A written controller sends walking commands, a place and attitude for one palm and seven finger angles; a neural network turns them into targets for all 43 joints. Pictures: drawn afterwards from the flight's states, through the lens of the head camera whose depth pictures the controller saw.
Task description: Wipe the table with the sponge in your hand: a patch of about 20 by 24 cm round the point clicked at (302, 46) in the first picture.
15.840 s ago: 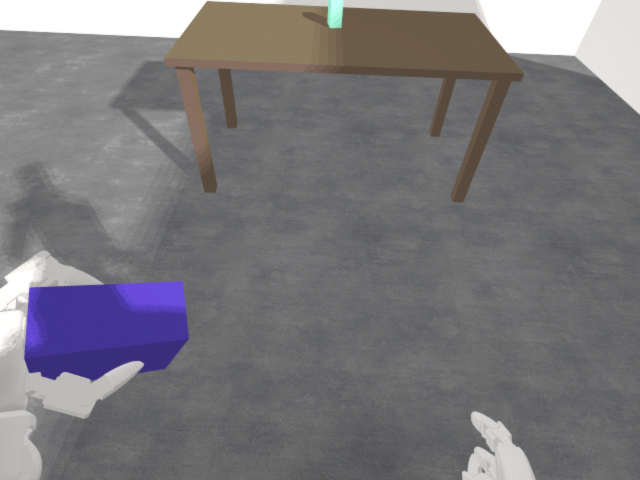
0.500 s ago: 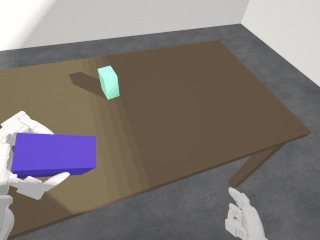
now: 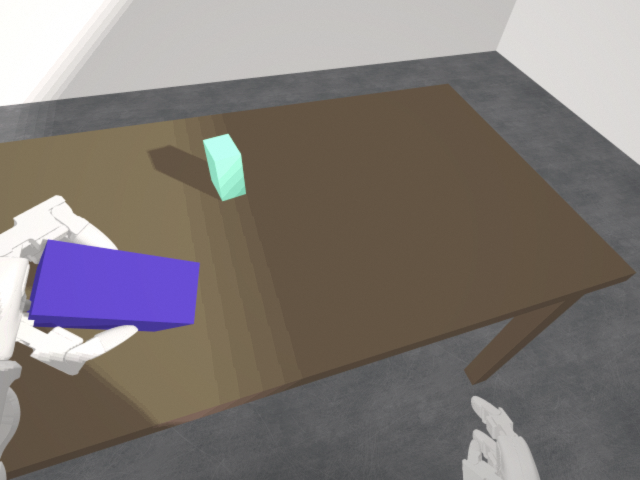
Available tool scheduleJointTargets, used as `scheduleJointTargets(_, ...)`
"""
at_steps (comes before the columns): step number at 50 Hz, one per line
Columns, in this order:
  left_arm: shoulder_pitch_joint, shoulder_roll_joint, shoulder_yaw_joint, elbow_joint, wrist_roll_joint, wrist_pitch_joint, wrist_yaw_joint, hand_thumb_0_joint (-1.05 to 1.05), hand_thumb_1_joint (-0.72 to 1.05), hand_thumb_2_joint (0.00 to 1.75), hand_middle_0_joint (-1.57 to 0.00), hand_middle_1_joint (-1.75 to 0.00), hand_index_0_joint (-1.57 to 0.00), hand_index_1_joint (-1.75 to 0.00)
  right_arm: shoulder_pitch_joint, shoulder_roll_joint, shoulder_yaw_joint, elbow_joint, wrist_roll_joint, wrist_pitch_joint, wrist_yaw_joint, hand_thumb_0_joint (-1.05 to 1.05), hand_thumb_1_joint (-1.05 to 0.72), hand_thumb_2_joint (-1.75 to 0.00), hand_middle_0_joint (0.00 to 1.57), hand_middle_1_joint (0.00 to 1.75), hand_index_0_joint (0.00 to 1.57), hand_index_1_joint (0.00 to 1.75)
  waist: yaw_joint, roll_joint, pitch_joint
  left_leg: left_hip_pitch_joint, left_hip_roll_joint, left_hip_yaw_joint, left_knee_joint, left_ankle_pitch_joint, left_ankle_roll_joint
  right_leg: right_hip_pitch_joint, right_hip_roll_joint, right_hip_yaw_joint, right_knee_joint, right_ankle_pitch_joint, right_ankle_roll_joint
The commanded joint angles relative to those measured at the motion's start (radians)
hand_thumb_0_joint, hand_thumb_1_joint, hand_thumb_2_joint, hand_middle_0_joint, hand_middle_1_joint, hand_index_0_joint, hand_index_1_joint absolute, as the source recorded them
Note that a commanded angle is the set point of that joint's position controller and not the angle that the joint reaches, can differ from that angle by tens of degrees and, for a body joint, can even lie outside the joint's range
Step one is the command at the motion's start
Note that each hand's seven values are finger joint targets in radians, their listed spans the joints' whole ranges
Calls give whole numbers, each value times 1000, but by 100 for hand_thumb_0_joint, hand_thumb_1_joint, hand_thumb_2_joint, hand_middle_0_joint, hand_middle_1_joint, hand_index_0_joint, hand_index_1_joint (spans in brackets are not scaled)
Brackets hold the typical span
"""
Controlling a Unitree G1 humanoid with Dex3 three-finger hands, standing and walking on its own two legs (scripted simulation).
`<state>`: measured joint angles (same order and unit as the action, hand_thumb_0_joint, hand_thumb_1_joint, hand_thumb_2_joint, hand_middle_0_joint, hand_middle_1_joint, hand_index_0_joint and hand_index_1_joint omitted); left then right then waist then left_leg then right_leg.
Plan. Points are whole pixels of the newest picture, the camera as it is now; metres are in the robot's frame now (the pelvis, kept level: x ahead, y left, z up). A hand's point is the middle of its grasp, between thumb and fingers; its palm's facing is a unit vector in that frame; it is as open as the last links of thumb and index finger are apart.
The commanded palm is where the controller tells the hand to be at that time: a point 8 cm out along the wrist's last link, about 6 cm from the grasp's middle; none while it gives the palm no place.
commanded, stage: turn the palm down, sponge in hand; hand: left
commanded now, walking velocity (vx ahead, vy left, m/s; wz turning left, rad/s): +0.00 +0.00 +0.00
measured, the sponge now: (133, 296) +0.24 +0.22 +0.14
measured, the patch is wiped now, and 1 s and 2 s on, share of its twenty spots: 0.00 0.00 0.00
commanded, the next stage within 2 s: none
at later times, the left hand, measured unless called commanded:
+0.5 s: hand (68, 336) +0.20 +0.26 +0.14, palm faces +0.38 -0.59 -0.71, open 9.9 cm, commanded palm +0.16 +0.27 +0.17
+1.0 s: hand (88, 339) +0.21 +0.26 +0.11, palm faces +0.19 -0.40 -0.90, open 9.9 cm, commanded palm +0.19 +0.27 +0.16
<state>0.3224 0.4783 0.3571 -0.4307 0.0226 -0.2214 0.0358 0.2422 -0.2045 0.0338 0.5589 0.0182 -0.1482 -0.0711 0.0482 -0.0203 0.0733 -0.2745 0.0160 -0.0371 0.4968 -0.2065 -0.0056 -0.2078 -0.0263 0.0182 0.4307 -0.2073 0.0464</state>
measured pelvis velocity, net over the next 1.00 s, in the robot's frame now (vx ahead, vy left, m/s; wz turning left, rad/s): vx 0.01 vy -0.03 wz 0.02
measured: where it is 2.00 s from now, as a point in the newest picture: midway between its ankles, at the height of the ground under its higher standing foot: outside the picture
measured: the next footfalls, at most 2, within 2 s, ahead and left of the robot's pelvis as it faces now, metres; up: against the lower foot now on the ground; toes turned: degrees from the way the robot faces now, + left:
none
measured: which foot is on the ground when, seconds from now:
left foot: down 0.00-1.00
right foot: down 0.00-1.00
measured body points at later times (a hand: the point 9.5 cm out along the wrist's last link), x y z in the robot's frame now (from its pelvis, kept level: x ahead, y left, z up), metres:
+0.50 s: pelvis +0.00 -0.04 -0.02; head -0.01 -0.06 +0.43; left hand +0.17 +0.28 +0.18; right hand +0.21 -0.25 -0.10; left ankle +0.04 +0.12 -0.74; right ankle +0.01 -0.15 -0.74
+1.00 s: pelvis +0.01 -0.03 -0.02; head +0.02 -0.05 +0.43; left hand +0.20 +0.28 +0.16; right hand +0.21 -0.26 -0.10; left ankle +0.04 +0.12 -0.74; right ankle +0.01 -0.15 -0.74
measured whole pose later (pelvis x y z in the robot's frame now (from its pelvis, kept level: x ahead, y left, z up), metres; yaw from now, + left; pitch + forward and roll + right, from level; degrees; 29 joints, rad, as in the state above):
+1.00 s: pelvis +0.01 -0.03 -0.02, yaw +1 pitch +0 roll -1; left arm 0.42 0.57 0.25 -0.38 0.42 0.06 0.06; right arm 0.19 -0.26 -0.01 0.58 0.01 -0.06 -0.12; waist 0.07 0.07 -0.01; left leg -0.38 0.03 -0.07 0.68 -0.32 -0.04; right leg -0.33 -0.01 -0.02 0.68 -0.36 0.01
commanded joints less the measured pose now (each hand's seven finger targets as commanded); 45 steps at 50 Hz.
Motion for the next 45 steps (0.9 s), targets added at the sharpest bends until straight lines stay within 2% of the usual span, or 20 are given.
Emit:
scheduleJointTargets(1, -217, 164, 190, -75, -74, 109, -33, 0, 10, 130, -120, -160, -120, -160, -117, -194, -85, -94, -34, -73, 36, 0, -90, -90, 20, 30, 20, 30, 35, 137, -331, 215, 8, 52, -42, 267, -15, 21, 49, -117, 36, 164, -76)
scheduleJointTargets(2, -106, 162, 169, -42, -111, 177, -63, 0, 10, 130, -120, -160, -120, -160, -133, -189, -80, -94, -12, -70, 31, 0, -90, -90, 20, 30, 20, 30, 48, 126, -287, 193, -2, 62, -41, 247, -9, 29, 46, -124, 35, 172, -70)
scheduleJointTargets(3, -61, 67, 85, -18, -117, 241, -87, 0, 10, 130, -120, -160, -120, -160, -189, -168, -51, -103, 16, -65, 49, 0, -90, -90, 20, 30, 20, 30, 38, 121, -236, 162, -5, 66, -50, 174, -13, 2, 60, -134, 35, 138, -69)
scheduleJointTargets(6, -1, 119, 37, -118, -16, 278, -97, 0, 10, 130, -120, -160, -120, -160, -196, -171, -51, -130, 10, -53, 54, 0, -90, -90, 20, 30, 20, 30, 23, 54, -95, 48, -9, 51, -74, 40, 0, -49, 51, -135, 40, 66, -63)
scheduleJointTargets(8, 7, 207, 112, -229, 29, 226, -68, 0, 10, 130, -120, -160, -120, -160, -222, -161, -47, -151, 3, -47, 53, 0, -90, -90, 20, 30, 20, 30, 21, 50, -128, 46, -16, 57, -56, -19, 6, -58, 62, -119, 51, -2, -61)
scheduleJointTargets(11, -42, 239, 180, -288, 51, 82, 2, 0, 10, 130, -120, -160, -120, -160, -218, -146, -60, -137, -42, -57, 33, 0, -90, -90, 20, 30, 20, 30, 3, 34, -186, 36, -28, 49, 5, -39, 8, -109, 59, -117, 85, -64, -50)
scheduleJointTargets(13, -132, 345, 267, -347, 71, 21, 62, 0, 10, 130, -120, -160, -120, -160, -213, -143, -64, -122, -46, -57, 24, 0, -90, -90, 20, 30, 20, 30, 7, 103, -219, 24, -34, 54, 35, -88, 5, -141, 59, -97, 94, -122, -50)
scheduleJointTargets(14, -137, 285, 223, -323, 86, 1, 83, 0, 10, 130, -120, -160, -120, -160, -207, -120, -63, -118, -55, -59, 23, 0, -90, -90, 20, 30, 20, 30, 8, 136, -228, 20, -40, 53, 50, -79, 4, -138, 49, -98, 96, -126, -56)
scheduleJointTargets(16, -100, 252, 196, -220, 101, 4, 103, 0, 10, 130, -120, -160, -120, -160, -182, -134, -74, -84, -54, -49, 18, 0, -90, -90, 20, 30, 20, 30, -10, 160, -200, 0, -38, 53, 72, -73, 3, -165, 37, -89, 98, -110, -52)
scheduleJointTargets(18, -143, 310, 202, -169, 125, 51, 99, 0, 10, 130, -120, -160, -120, -160, -178, -144, -72, -78, -43, -36, 12, 0, -90, -90, 20, 30, 20, 30, -15, 180, -196, -8, -41, 58, 76, -103, 7, -173, 35, -72, 85, -135, -53)
scheduleJointTargets(19, -143, 256, 137, -135, 131, 76, 82, 0, 10, 130, -120, -160, -120, -160, -183, -137, -67, -84, -46, -31, 7, 0, -90, -90, 20, 30, 20, 30, -14, 165, -191, -16, -43, 57, 73, -92, 9, -160, 26, -75, 81, -125, -53)
scheduleJointTargets(23, -156, 310, 107, -54, 154, 176, -7, 0, 10, 130, -120, -160, -120, -160, -207, -150, -54, -100, -23, -19, -27, 0, -90, -90, 20, 30, 20, 30, -6, 93, -137, -10, -43, 62, 61, -102, 20, -158, 22, -48, 34, -154, -44)
scheduleJointTargets(24, -169, 276, 65, -72, 155, 178, -30, 0, 10, 130, -120, -160, -120, -160, -206, -146, -51, -111, -26, -20, -34, 0, -90, -90, 20, 30, 20, 30, -6, 70, -142, -9, -43, 59, 60, -91, 24, -151, 15, -51, 34, -145, -42)
scheduleJointTargets(27, -136, 326, 107, -93, 171, 151, -62, 0, 10, 130, -120, -160, -120, -160, -209, -148, -59, -120, -28, -19, -48, 0, -90, -90, 20, 30, 20, 30, 12, 37, -158, -2, -39, 55, 76, -60, 27, -139, 11, -41, 32, -136, -38)
scheduleJointTargets(31, -77, 357, 196, -105, 187, 96, -22, 0, 10, 130, -120, -160, -120, -160, -191, -143, -70, -116, -33, -22, -43, 0, -90, -90, 20, 30, 20, 30, 31, 27, -206, -8, -37, 53, 107, 4, 23, -120, 13, -44, 60, -62, -40)
scheduleJointTargets(33, -27, 405, 251, -122, 206, 98, 12, 0, 10, 130, -120, -160, -120, -160, -193, -143, -75, -117, -28, -19, -33, 0, -90, -90, 20, 30, 20, 30, 48, 82, -213, -8, -37, 59, 119, 17, 20, -118, 14, -35, 66, -44, -46)
scheduleJointTargets(34, -28, 334, 189, -120, 211, 107, 25, 0, 10, 130, -120, -160, -120, -160, -185, -135, -70, -129, -27, -13, -29, 0, -90, -90, 20, 30, 20, 30, 41, 82, -219, -25, -39, 61, 117, 20, 21, -115, 8, -47, 81, -27, -44)
scheduleJointTargets(38, 20, 365, 196, -82, 265, 175, 63, 0, 10, 130, -120, -160, -120, -160, -174, -155, -82, -130, -12, 10, -30, 0, -90, -90, 20, 30, 20, 30, 42, 78, -205, -42, -31, 67, 122, 38, 19, -118, 8, -33, 92, 9, -45)
scheduleJointTargets(39, 3, 315, 130, -106, 280, 189, 62, 0, 10, 130, -120, -160, -120, -160, -170, -150, -77, -147, -15, 14, -32, 0, -90, -90, 20, 30, 20, 30, 33, 72, -221, -39, -32, 67, 124, 40, 24, -120, 3, -43, 99, 17, -42)
scheduleJointTargets(45, -53, 334, 71, -168, 376, 228, 57, 0, 10, 130, -120, -160, -120, -160, -183, -152, -71, -161, -12, 26, -51, 0, -90, -90, 20, 30, 20, 30, 17, 74, -235, -8, -25, 47, 113, 47, 30, -131, 8, -50, 101, 16, -45)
